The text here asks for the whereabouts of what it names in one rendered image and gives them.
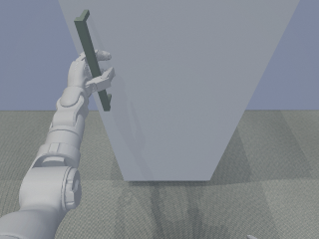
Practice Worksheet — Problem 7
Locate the fridge door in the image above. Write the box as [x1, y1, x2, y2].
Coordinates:
[58, 0, 300, 181]

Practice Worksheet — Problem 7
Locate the robot left upper arm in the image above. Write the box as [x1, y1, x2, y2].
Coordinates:
[0, 166, 82, 239]

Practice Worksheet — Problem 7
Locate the robot left hand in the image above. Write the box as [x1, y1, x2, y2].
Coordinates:
[67, 50, 116, 97]

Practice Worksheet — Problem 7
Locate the left robot forearm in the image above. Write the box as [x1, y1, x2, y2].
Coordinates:
[18, 86, 90, 207]

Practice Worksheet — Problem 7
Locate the handle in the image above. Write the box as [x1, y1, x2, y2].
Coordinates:
[74, 9, 112, 112]

